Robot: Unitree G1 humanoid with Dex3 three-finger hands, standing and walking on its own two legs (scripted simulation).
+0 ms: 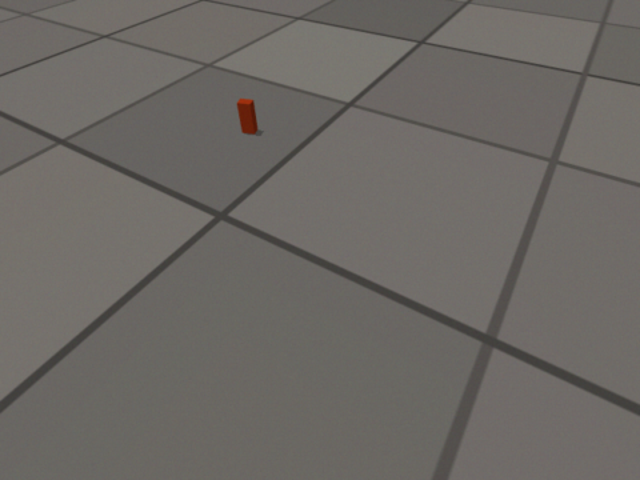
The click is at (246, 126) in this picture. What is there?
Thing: carton on end
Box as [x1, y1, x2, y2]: [237, 99, 257, 133]
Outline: 240,99 237,102 242,132 254,133 257,127 253,101 249,99
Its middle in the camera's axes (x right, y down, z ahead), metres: -0.44 -0.76 +2.30
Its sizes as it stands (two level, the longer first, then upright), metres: 0.080 0.057 0.192
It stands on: the floor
